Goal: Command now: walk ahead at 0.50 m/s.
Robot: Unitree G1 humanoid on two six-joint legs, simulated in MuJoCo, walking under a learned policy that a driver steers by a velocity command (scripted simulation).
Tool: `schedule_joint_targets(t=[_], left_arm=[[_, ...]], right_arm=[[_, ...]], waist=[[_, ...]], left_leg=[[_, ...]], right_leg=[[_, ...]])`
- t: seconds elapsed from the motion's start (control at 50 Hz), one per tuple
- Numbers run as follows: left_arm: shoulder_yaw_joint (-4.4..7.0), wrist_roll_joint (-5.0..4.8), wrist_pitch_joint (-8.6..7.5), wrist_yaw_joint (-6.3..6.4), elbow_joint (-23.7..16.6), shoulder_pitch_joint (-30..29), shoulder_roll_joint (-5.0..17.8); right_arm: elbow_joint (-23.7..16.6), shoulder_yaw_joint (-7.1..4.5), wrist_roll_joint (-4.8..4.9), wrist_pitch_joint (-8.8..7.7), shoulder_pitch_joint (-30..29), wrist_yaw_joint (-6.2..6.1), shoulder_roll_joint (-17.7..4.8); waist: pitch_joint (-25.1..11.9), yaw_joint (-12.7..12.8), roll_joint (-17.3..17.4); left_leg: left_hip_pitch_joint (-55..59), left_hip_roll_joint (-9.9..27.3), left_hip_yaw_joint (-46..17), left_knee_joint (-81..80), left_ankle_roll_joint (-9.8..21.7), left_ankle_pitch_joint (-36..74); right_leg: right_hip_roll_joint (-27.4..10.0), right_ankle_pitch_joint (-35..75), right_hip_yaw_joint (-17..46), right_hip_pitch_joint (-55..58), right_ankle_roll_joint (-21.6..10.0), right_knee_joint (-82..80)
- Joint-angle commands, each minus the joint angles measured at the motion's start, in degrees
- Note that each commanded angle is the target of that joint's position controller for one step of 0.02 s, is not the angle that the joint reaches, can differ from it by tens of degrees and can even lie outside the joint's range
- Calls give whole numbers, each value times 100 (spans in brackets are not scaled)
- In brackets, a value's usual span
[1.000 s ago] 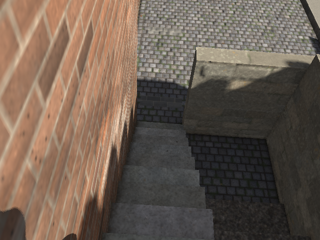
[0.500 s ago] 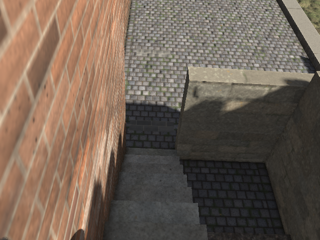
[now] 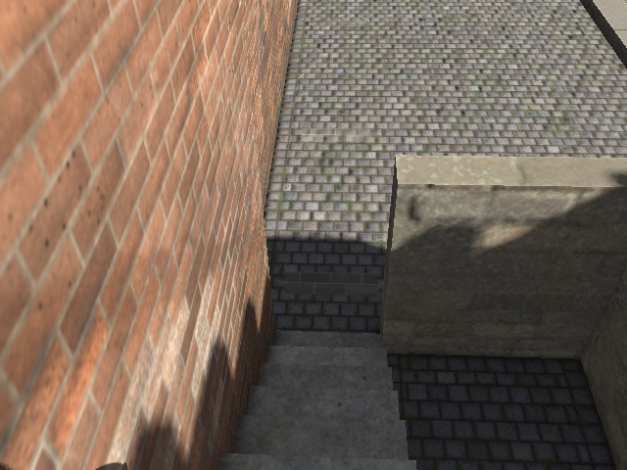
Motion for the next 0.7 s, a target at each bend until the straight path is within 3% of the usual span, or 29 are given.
schedule_joint_targets(t=[0.02,0.06,0.08,0.12,0.14,0.18,0.2,0.26,0.28,0.3,0.34,0.36,0.38,0.4,0.42,0.44,0.46,0.48,0.5,0.52,0.54,0.56,0.58,0.6,0.62,0.64,0.66,0.68,0.7], left_arm=[[68,-93,-310,16,-244,-506,820],[79,-256,-335,55,1,-102,934],[102,-312,-294,136,-63,-370,925],[65,-252,-147,199,-70,-302,803],[78,-158,-67,225,-143,-267,740],[116,-101,-83,269,-195,-159,706],[142,-76,-89,281,-165,-80,715],[230,125,-22,304,-170,237,798],[309,169,-13,295,-147,3,1019],[278,195,2,297,-152,160,815],[302,156,36,187,-78,506,895],[213,283,-123,-500,55,455,1371],[448,-337,-216,-577,31,717,1395],[433,-383,-404,-470,-131,1217,1079],[152,-210,-611,-364,-1034,-241,713],[70,-150,-684,96,-1180,-1299,871],[-94,-183,-727,338,-1154,-1156,700],[-144,-250,-499,381,-819,-290,524],[-205,-157,-376,244,-614,72,409],[-173,-32,-320,52,-488,415,512],[-33,-141,-266,-59,-405,387,711],[36,-158,-274,-54,-487,-171,901],[-28,-77,-318,-8,-535,-280,822],[-39,-24,-406,118,-633,-533,882],[11,26,-469,206,-736,-929,1099],[-2,-4,-496,239,-864,-1203,1082],[-46,-23,-474,257,-987,-1434,966],[-11,-39,-455,224,-800,-1115,1078],[54,-25,-437,185,-793,-1113,1069]], right_arm=[[-109,-70,-25,117,390,0,-138],[-355,-169,-15,42,-352,-30,-365],[-438,-111,-69,26,-458,12,-258],[-380,-110,-61,-18,-659,153,-193],[-431,-101,-14,-35,-906,206,-193],[-429,-18,82,-117,-1286,296,-70],[-415,-9,105,-139,-1293,300,-64],[-220,-52,240,-162,-1000,232,-426],[59,-149,245,-118,-247,201,-647],[178,-182,238,-116,91,151,-783],[640,-336,-42,-177,1511,121,-1081],[609,-110,-1320,-370,2057,1117,-1169],[580,-324,-1241,-307,2603,1383,-1549],[309,-259,-1004,-333,2611,1433,-1743],[235,-150,-583,-487,1546,1407,-1481],[37,-15,-359,-695,520,1410,-1261],[-118,54,-385,-768,109,1494,-1065],[-84,323,-552,-909,-190,1316,125],[24,290,-553,-977,37,1203,-80],[-34,311,-308,-1016,73,1091,-113],[-65,317,-231,-1005,531,1028,-345],[118,318,-355,-943,1226,1034,-471],[389,348,-550,-898,1694,1013,-503],[307,340,-562,-937,1648,1009,-517],[248,451,-563,-1078,1378,848,50],[371,421,-618,-1117,1547,760,-55],[570,394,-668,-1114,1793,689,-76],[407,443,-459,-1057,1716,680,-4],[402,447,-419,-982,1955,739,-45]], waist=[[861,-441,-640],[1051,-167,-702],[1076,-251,-820],[886,-90,-675],[865,69,-566],[904,331,-247],[981,409,-303],[1089,685,-333],[791,374,-556],[880,309,-107],[310,-125,661],[193,-483,1245],[-682,-818,2490],[-1525,-278,2461],[-375,-128,1944],[352,-119,404],[448,86,159],[495,449,-410],[865,469,106],[632,482,206],[435,182,410],[483,-68,615],[311,17,648],[193,4,199],[-232,-61,-102],[-122,-98,112],[12,-139,40],[79,-123,-134],[125,-50,-140]], left_leg=[[166,6,-607,-1282,-120,1697],[-337,71,-1020,-2346,-52,2008],[57,242,-952,-3099,-49,2684],[967,205,-526,-3838,-2,2664],[1413,181,-310,-4285,6,2532],[2122,264,-3,-5093,24,2847],[2303,333,-100,-5398,85,2822],[2356,855,-519,-7035,178,2567],[3192,1026,-641,-6671,224,2964],[3405,1007,-329,-7651,229,2607],[5202,649,220,-7155,247,1062],[6381,696,-496,-5006,898,314],[6662,625,-716,-4720,697,1390],[7132,1469,-2025,-4846,763,2027],[6313,2398,-4778,-6404,1845,-2086],[4958,2022,-3776,-6653,1661,-3166],[3902,2148,-3935,-6638,1820,-3508],[2586,1544,-2655,-6192,1806,-2282],[1614,1074,-1998,-6132,1668,-1843],[1178,720,-1528,-6010,1583,-1523],[709,641,-1103,-6064,1629,-1457],[1149,951,-1687,-6261,1728,-1584],[1887,1199,-2322,-6074,1663,-1432],[2431,1198,-2333,-5789,1477,-994],[3137,718,-1957,-5288,1233,-678],[3629,761,-1926,-5164,1157,-252],[4057,847,-2029,-5046,1158,-155],[3529,640,-1647,-4601,1368,-49],[3049,645,-1485,-4644,1395,303]], right_leg=[[-1289,-118,2100,-937,-938,-2154],[-1384,-431,2361,-149,-1082,-2274],[-1387,-779,2156,-363,-1028,-2070],[-1166,-970,1853,-537,-1042,-1885],[-1009,-1054,1687,-586,-1042,-1747],[-880,-887,1357,-664,-934,-1427],[-847,-753,1397,-577,-965,-1228],[-736,-139,1615,626,-994,-504],[-784,292,1694,460,-1018,-14],[-520,352,1308,658,-899,670],[-86,230,914,50,-878,2675],[115,-1073,1444,-2886,-364,5971],[802,-1596,1269,-3453,-382,8207],[762,-1245,1196,-4296,-174,8442],[262,-399,932,-5960,-98,7523],[-94,226,802,-5940,94,7923],[-230,797,1124,-5662,230,8010],[-461,2900,1724,-4961,195,5448],[-426,3050,1377,-4368,177,5118],[-284,3218,1063,-4027,356,4308],[-127,3305,817,-3250,473,3773],[-208,2949,804,-3721,603,3761],[-282,2988,1117,-4299,569,4213],[-187,2995,1496,-4499,538,3830],[-152,3991,1990,-4545,526,2445],[-103,3949,1875,-4822,520,2164],[-64,3744,1854,-5250,523,2026],[68,4413,1713,-4759,535,1407],[122,4486,1367,-4048,509,1420]])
